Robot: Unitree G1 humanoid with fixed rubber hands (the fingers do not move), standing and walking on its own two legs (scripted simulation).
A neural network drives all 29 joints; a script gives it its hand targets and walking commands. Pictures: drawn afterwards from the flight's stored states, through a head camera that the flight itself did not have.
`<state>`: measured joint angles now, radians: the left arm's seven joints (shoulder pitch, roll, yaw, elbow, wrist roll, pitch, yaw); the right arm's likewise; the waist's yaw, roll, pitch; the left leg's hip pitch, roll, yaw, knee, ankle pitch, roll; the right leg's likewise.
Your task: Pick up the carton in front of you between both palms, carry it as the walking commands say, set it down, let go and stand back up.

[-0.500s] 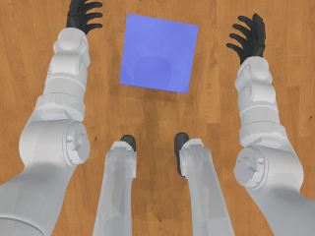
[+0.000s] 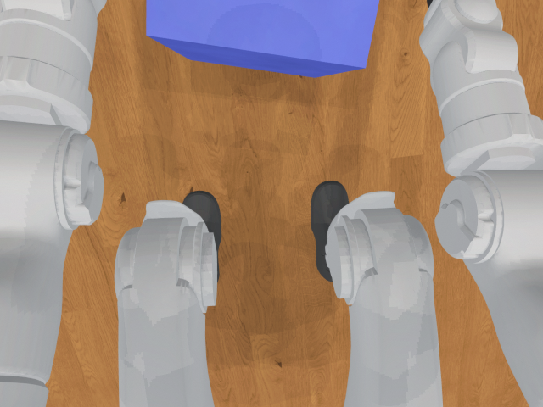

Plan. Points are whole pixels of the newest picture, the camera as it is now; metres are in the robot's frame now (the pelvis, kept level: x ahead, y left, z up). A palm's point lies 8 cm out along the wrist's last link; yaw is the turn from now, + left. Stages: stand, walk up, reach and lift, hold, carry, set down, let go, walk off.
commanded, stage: reach and lift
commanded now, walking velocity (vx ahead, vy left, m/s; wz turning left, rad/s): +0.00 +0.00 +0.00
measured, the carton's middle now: out of the picture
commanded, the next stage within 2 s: none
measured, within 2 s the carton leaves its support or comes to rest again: leaves its support in 0.92 s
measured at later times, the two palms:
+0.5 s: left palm out of the picture +0.58 +0.17 -0.19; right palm out of the picture +0.54 -0.16 -0.19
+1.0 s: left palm out of the picture +0.57 +0.16 -0.17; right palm out of the picture +0.55 -0.14 -0.16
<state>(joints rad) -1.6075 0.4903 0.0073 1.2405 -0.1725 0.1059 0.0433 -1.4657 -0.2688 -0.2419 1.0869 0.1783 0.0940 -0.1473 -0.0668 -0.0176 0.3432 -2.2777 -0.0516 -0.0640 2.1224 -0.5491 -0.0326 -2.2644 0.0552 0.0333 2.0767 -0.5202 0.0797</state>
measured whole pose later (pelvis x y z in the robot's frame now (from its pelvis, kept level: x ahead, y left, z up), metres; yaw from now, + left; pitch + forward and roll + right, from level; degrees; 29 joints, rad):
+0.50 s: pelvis +0.01 +0.00 -0.02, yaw +0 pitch +38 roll -3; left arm -1.59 0.44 -0.05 1.22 -0.22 0.06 0.06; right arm -1.46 -0.24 -0.20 1.10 0.20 0.04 -0.16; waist -0.05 -0.02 0.38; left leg -2.27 -0.04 -0.05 2.21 -0.59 -0.02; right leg -2.25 0.04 0.03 2.16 -0.56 0.08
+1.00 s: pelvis +0.02 +0.00 -0.02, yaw +0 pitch +38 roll -2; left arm -1.42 0.31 0.09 0.95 -0.08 0.25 0.10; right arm -1.33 -0.15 -0.32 0.84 0.12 0.23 -0.21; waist -0.04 -0.05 0.28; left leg -2.27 -0.06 -0.07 2.22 -0.62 -0.04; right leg -2.26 0.10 0.06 2.18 -0.59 0.09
